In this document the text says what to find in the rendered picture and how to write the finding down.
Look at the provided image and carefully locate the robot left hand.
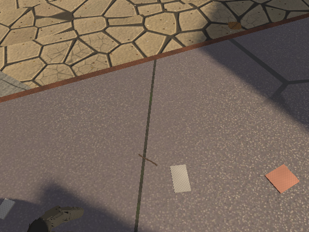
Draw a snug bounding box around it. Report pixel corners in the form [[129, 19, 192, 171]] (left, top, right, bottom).
[[27, 205, 84, 232]]

